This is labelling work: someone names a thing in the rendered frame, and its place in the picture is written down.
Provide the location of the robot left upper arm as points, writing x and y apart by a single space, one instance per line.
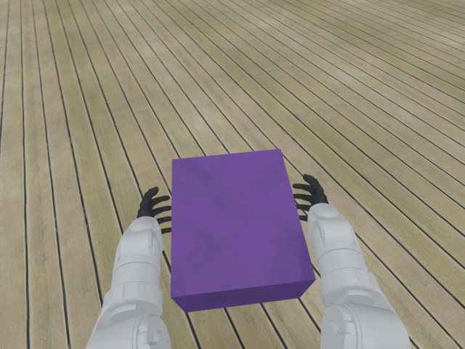
145 331

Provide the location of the robot left forearm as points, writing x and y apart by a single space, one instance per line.
136 275

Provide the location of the carton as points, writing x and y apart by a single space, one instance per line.
236 236

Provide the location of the robot right hand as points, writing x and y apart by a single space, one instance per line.
317 194

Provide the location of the robot left hand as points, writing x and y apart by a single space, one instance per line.
147 204

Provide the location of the robot right forearm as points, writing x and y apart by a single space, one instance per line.
344 274

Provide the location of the robot right upper arm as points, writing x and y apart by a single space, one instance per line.
349 325

